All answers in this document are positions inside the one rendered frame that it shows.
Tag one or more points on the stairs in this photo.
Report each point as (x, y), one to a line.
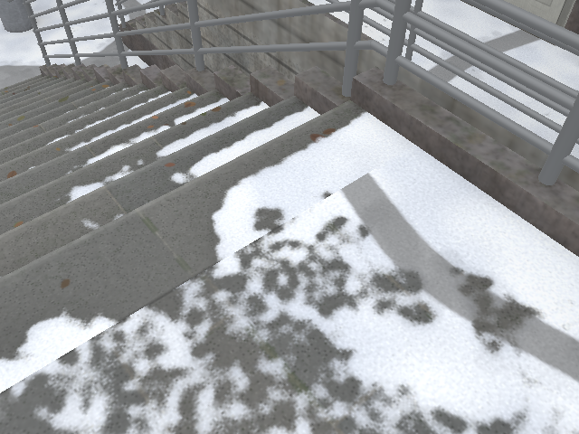
(77, 154)

